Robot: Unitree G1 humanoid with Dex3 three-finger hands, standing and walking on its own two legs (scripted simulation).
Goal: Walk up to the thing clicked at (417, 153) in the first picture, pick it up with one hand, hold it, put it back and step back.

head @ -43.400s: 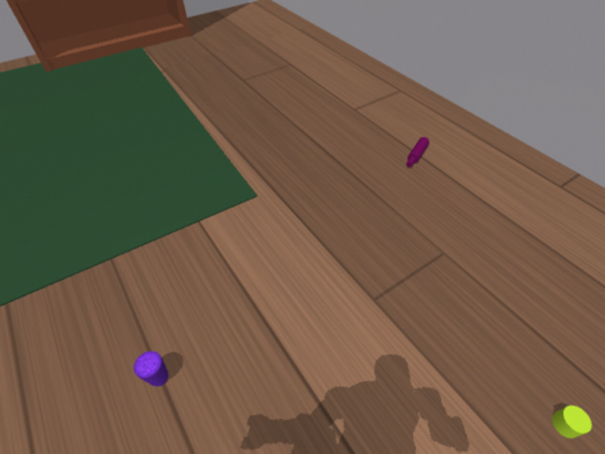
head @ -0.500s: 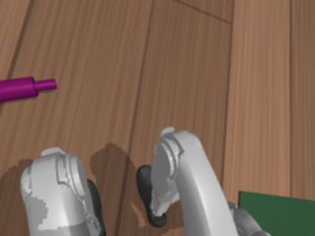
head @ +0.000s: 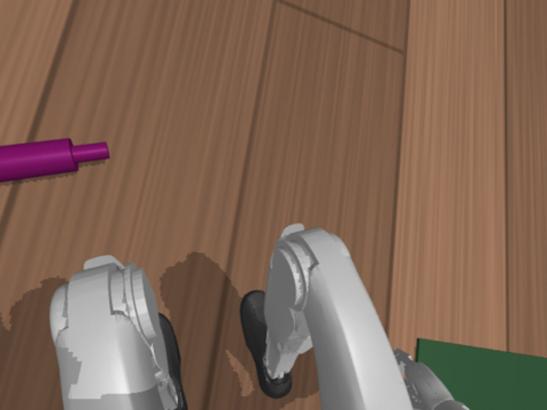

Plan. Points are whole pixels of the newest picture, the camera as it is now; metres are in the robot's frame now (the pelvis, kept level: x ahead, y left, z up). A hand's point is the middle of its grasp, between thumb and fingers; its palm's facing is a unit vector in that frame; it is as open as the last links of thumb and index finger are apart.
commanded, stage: rise first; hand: left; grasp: from above
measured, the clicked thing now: (34, 159) +0.48 +0.32 -0.30
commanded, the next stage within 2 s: approach in 0.40 s
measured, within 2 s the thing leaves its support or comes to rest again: neither
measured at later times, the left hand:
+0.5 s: hand out of the picture +0.43 +0.38 -0.17, palm faces -0.45 -0.10 -0.89, open 14.0 cm
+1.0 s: hand (9, 132) +0.48 +0.31 -0.17, palm faces -0.40 -0.07 -0.91, open 14.1 cm
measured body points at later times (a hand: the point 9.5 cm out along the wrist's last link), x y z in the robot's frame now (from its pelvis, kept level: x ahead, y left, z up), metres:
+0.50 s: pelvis +0.00 +0.00 +0.00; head +0.24 +0.11 +0.36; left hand +0.45 +0.38 -0.12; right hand +0.07 -0.26 -0.09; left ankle +0.07 +0.10 -0.29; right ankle +0.10 -0.09 -0.29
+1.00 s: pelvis +0.00 +0.00 +0.01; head +0.24 +0.09 +0.37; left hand +0.50 +0.31 -0.12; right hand +0.05 -0.26 -0.08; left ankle +0.07 +0.10 -0.29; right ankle +0.10 -0.09 -0.29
